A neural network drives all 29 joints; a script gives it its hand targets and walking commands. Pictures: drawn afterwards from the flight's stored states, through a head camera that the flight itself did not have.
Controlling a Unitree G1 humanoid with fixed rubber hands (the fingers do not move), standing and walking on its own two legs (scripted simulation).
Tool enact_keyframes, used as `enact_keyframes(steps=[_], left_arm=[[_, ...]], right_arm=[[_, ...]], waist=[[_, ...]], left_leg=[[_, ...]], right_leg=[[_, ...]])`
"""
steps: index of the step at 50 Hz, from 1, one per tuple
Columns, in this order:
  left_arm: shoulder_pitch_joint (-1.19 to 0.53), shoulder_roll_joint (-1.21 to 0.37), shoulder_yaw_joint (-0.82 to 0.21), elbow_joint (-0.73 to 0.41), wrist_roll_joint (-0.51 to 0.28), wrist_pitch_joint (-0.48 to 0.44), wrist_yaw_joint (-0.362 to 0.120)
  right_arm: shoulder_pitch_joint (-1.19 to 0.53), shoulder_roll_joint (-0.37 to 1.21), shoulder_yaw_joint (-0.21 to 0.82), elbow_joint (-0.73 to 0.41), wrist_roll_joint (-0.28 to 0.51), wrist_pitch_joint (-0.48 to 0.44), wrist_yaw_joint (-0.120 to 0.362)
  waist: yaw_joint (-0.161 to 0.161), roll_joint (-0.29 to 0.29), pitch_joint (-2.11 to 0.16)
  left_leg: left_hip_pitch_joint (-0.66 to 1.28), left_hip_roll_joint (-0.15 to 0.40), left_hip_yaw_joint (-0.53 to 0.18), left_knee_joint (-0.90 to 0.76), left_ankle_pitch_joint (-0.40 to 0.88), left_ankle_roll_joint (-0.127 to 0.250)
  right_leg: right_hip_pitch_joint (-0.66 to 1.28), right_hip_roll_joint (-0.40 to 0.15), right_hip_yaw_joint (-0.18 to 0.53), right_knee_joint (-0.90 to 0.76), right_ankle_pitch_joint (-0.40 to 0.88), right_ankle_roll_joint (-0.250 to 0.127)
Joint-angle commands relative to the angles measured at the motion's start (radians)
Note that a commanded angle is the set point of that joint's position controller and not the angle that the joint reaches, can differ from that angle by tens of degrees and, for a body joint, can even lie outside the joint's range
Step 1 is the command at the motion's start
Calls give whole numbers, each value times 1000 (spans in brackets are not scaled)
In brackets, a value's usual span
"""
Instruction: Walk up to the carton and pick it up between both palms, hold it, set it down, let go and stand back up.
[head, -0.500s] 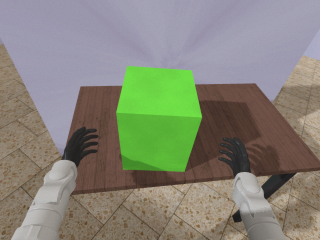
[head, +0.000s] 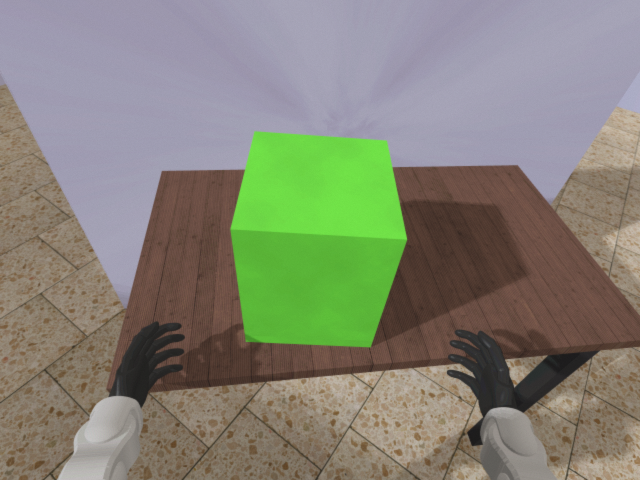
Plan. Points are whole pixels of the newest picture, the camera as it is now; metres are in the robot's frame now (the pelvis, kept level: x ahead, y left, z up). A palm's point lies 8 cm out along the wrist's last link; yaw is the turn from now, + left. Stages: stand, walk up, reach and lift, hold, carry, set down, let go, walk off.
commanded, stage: set down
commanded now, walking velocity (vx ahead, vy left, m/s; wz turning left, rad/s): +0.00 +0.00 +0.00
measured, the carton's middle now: (314, 243) +0.47 +0.03 +0.04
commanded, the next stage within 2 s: let go in 0.72 s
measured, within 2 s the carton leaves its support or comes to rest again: neither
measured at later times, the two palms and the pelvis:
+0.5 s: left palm (140, 401) +0.24 +0.23 -0.02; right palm (502, 447) +0.21 -0.22 -0.03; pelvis +0.02 +0.00 +0.00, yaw +0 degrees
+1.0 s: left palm (145, 401) +0.24 +0.22 -0.01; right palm (503, 479) +0.18 -0.23 -0.07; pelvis +0.01 -0.01 +0.00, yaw +0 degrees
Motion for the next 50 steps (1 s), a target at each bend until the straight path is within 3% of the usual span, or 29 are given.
enact_keyframes(steps=[1, 9, 16, 23, 24, 26, 35, 38, 39, 50], left_arm=[[-57, 19, -8, -170, 67, -31, -1], [100, -24, -3, -216, 95, 14, 3], [184, -76, -12, -214, 144, 78, 7], [207, -93, -2, -159, 180, 145, -2], [225, -98, 0, -98, 195, 168, -6], [202, -85, 1, -109, 188, 178, -7], [195, -96, -12, -3, 226, 249, 3], [203, -99, -11, -23, 236, 260, 5], [210, -110, -12, 25, 253, 277, 6], [261, -108, 9, 29, 290, 297, -14]], right_arm=[[-78, -34, 51, -124, -45, -66, 25], [17, -51, 64, -141, -51, -106, 41], [71, -87, 54, -105, -79, -101, 63], [90, -110, 22, -51, -130, -75, 74], [95, -113, 25, -1, -144, -63, 78], [75, -116, 10, -37, -152, -59, 76], [50, -149, -27, 26, -191, -29, 99], [67, -152, -36, 18, -196, -32, 102], [53, -168, -39, 71, -198, -24, 109], [85, -183, -32, 135, -209, -51, 104]], waist=[[7, 120, -172], [4, 124, -151], [-4, 122, -83], [-19, 91, -3], [-19, 83, 24], [-17, 63, 27], [-17, 67, 83], [-23, 73, 67], [-21, 79, 98], [-30, 17, 102]], left_leg=[[182, 27, -31, -97, 219, -96], [236, 17, -10, -61, 414, -112], [253, 19, -17, -75, 432, -120], [233, 16, -12, -102, 349, -110], [225, 11, 0, -108, 324, -105], [194, 14, -2, -120, 255, -94], [117, 19, -3, -171, 71, -74], [116, 28, -10, -182, 70, -77], [109, 26, -10, -188, 71, -78], [157, 4, 31, -153, 165, -69]], right_leg=[[140, 51, -13, -39, 6, -100], [164, 67, -20, -54, 121, -96], [164, 72, -29, -69, 119, -99], [150, 71, -36, -80, 74, -96], [143, 71, -39, -89, 51, -98], [142, 66, -36, -87, 20, -98], [132, 60, -42, -81, -68, -101], [151, 65, -47, -68, -48, -97], [142, 68, -51, -73, -58, -97], [124, 73, -65, -80, -1, -81]])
